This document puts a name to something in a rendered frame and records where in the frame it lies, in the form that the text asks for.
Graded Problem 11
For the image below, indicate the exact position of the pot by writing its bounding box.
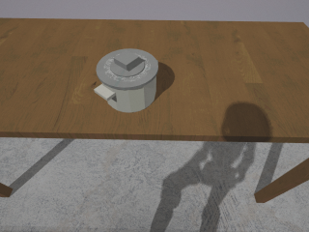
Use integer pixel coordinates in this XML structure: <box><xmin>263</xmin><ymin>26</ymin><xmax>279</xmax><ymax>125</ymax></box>
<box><xmin>94</xmin><ymin>60</ymin><xmax>158</xmax><ymax>113</ymax></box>

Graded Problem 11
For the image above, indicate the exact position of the knob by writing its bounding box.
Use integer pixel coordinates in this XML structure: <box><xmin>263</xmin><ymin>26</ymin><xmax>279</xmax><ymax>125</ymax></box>
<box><xmin>113</xmin><ymin>50</ymin><xmax>140</xmax><ymax>70</ymax></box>

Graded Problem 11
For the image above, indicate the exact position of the table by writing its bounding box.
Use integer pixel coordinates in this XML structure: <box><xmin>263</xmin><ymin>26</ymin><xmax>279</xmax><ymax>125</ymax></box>
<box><xmin>0</xmin><ymin>17</ymin><xmax>309</xmax><ymax>203</ymax></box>

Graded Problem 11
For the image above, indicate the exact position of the lid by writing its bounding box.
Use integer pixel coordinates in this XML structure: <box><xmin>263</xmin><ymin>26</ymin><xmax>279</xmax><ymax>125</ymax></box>
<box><xmin>96</xmin><ymin>48</ymin><xmax>158</xmax><ymax>90</ymax></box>

